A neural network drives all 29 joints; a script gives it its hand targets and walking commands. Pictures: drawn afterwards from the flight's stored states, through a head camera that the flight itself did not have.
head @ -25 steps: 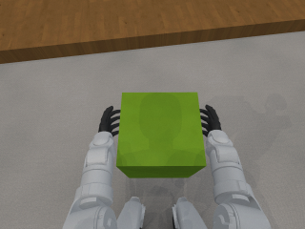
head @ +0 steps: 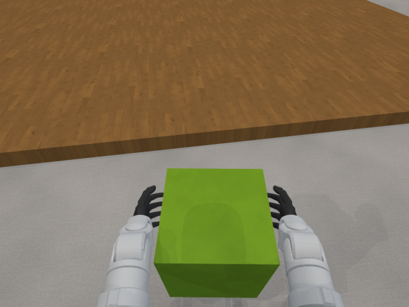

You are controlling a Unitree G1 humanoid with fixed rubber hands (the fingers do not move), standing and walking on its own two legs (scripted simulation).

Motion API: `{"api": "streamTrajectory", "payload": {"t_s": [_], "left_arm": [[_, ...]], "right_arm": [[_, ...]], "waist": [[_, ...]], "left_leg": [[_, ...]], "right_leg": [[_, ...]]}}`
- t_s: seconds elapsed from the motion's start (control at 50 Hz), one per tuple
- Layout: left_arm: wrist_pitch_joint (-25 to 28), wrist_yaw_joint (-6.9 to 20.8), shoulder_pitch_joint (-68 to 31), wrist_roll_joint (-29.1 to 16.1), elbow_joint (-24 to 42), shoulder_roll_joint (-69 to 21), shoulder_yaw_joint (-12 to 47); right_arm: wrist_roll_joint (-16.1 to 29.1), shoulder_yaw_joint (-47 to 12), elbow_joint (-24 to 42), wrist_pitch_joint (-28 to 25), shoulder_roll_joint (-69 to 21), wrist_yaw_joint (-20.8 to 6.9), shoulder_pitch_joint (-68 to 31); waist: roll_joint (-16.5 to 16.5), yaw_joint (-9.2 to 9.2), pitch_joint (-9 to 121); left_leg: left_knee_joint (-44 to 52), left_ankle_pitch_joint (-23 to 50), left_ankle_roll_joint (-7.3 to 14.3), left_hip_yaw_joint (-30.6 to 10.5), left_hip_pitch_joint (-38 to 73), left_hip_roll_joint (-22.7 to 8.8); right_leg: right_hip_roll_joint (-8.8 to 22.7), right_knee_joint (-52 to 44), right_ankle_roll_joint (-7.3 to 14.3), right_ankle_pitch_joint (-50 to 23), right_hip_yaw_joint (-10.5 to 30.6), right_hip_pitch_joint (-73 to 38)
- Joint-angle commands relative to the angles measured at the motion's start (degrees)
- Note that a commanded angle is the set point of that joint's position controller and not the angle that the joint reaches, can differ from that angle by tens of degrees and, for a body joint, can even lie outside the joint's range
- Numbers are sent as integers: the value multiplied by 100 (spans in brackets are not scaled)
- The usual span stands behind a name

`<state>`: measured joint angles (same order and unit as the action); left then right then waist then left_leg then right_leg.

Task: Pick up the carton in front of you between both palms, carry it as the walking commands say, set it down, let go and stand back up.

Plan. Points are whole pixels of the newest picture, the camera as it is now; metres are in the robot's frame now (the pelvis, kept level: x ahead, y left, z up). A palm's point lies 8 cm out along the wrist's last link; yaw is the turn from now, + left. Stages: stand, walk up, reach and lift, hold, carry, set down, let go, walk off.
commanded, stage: reach and lift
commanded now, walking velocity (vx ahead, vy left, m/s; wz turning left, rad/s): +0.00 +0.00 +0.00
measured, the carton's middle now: (214, 236) +0.29 +0.00 -0.05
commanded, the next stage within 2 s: hold in 1.00 s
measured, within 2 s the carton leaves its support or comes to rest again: neither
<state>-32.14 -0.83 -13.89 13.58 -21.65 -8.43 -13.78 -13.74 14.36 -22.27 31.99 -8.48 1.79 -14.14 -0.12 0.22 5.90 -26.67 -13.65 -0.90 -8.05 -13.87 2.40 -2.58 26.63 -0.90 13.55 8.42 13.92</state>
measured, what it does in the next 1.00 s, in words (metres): stands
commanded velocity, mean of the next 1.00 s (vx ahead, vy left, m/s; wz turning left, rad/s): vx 0.00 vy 0.00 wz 0.00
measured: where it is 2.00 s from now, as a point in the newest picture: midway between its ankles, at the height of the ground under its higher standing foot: outside the picture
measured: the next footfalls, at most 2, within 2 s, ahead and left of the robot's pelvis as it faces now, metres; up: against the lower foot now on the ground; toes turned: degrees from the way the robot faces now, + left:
none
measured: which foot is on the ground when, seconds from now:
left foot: down 0.00-1.00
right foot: down 0.00-1.00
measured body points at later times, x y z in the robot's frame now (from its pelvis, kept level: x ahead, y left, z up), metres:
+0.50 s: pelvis -0.01 +0.00 +0.00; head -0.04 +0.00 +0.45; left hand +0.30 +0.15 +0.02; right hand +0.30 -0.15 +0.02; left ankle +0.01 +0.13 -0.74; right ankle +0.01 -0.13 -0.74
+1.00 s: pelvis +0.00 +0.00 +0.01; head -0.04 +0.00 +0.45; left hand +0.30 +0.15 +0.04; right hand +0.30 -0.15 +0.03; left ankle +0.01 +0.13 -0.74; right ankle +0.01 -0.13 -0.74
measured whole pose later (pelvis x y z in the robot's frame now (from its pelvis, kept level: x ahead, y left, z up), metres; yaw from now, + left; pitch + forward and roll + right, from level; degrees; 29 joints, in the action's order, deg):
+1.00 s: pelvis +0.00 +0.00 +0.01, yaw +0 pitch -5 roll +0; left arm -40.0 0.6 -14.6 15.9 -16.1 -8.6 -12.7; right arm -16.0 13.0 -16.4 40.0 -8.6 0.3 -14.6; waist 0.0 0.2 0.7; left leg -20.6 -11.5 -0.7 -7.7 -4.0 1.9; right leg -2.0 20.6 -0.7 11.5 7.8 4.1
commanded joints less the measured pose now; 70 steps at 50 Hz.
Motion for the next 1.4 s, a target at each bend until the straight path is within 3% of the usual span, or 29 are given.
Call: {"api": "streamTrajectory", "payload": {"t_s": [0.0,0.08,0.26,0.68,0.96,1.06,1.2,1.38], "left_arm": [[-161,1442,-2492,-1002,-155,-5503,2961],[-201,1517,-2926,-878,-356,-5522,2651],[-171,1563,-3489,-954,-255,-5646,2799],[-432,1510,-2726,-1080,422,-5414,2998],[-628,1486,-2634,-1154,702,-5370,3071],[-781,1450,-2711,-1401,1182,-5429,3465],[-1043,1435,-2711,-1135,831,-5165,3027],[-979,1492,-3173,-1172,775,-5320,3052]], "right_arm": [[1071,-3015,-91,154,-5486,-1560,-2541],[957,-2741,-236,188,-5474,-1648,-3020],[997,-2863,-153,154,-5629,-1674,-3550],[1145,-3058,481,440,-5477,-1580,-2761],[1203,-3138,784,630,-5354,-1579,-2679],[1422,-3516,1256,780,-5412,-1561,-2781],[1202,-3094,915,1032,-5115,-1563,-2782],[1246,-3137,868,966,-5286,-1614,-3261]], "waist": [[38,2,606],[36,29,320],[10,16,816],[6,9,892],[16,-3,733],[17,-21,991],[26,5,218],[13,5,485]], "left_leg": [[541,874,1,384,593,276],[574,260,44,428,510,255],[507,358,32,468,731,256],[728,1463,-25,427,1226,337],[809,1508,-29,403,1318,327],[843,1821,-52,380,1557,323],[1008,872,-16,451,1275,291],[915,746,-6,471,1291,278]], "right_leg": [[-282,-547,17,-823,-419,-471],[-266,-570,58,-190,-471,-371],[-261,-515,48,-289,-503,-591],[-304,-743,-23,-1459,-448,-1146],[-319,-818,-33,-1462,-448,-1232],[-326,-854,-46,-1737,-446,-1432],[-294,-1018,-5,-796,-465,-1169],[-276,-936,9,-667,-487,-1175]]}}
